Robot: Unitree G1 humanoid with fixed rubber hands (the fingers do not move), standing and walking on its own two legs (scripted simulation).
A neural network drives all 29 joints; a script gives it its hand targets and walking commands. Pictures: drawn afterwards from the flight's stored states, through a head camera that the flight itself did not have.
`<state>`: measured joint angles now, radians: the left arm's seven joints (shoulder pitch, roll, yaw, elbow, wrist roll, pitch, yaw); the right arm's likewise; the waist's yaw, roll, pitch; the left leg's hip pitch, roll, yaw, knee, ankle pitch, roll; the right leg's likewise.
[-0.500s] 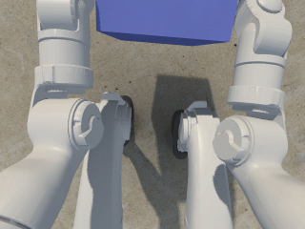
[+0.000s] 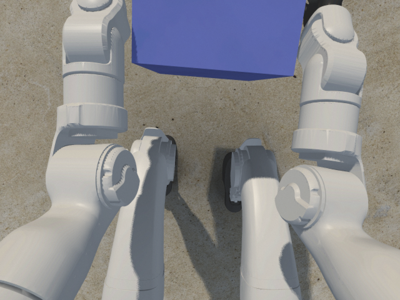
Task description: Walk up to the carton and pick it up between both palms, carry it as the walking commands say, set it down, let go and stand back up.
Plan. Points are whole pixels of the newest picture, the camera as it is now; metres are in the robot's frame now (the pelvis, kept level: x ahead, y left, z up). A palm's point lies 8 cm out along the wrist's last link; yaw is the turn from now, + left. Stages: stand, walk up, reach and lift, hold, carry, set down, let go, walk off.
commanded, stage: reach and lift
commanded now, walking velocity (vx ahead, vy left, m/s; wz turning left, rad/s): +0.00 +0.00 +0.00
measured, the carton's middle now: (213, 7) +0.56 +0.01 -0.14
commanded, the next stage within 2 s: none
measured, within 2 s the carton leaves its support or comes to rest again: neither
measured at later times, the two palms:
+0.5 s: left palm out of the picture +0.52 +0.16 -0.01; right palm (349, 2) +0.52 -0.13 +0.00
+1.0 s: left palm out of the picture +0.50 +0.16 +0.07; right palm out of the picture +0.49 -0.13 +0.07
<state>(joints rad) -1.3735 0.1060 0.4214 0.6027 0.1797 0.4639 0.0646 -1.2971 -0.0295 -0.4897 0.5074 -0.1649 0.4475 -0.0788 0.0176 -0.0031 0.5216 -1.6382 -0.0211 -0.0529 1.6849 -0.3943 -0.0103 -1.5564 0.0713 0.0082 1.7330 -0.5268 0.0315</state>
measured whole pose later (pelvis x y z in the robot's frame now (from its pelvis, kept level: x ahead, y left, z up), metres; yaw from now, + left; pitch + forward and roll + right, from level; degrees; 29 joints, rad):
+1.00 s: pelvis +0.01 +0.00 +0.11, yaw +1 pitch +10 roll -2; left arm -1.09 0.01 0.38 0.53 0.17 0.46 0.08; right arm -1.02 0.03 -0.44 0.44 -0.19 0.45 -0.05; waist -0.01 0.00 0.48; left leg -1.15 -0.03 -0.06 1.31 -0.33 0.00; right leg -1.07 0.05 0.02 1.34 -0.44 0.03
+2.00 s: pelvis +0.12 -0.01 +0.24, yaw +2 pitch +5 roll +0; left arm -0.38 -0.19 0.34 0.42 0.27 0.45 0.04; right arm -0.35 0.18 -0.33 0.40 -0.27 0.45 0.00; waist -0.02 -0.02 0.00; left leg -0.46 -0.02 -0.06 0.57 -0.20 -0.01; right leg -0.39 0.03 0.04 0.60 -0.29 0.00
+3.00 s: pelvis +0.12 +0.00 +0.25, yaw +2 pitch -10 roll +0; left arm -0.37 -0.18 0.31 0.34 0.27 0.72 0.05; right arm -0.38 0.16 -0.27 0.36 -0.29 0.72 0.01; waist 0.00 -0.01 0.06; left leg -0.11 -0.03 -0.04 0.47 -0.19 0.01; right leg -0.04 0.01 0.06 0.49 -0.28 0.01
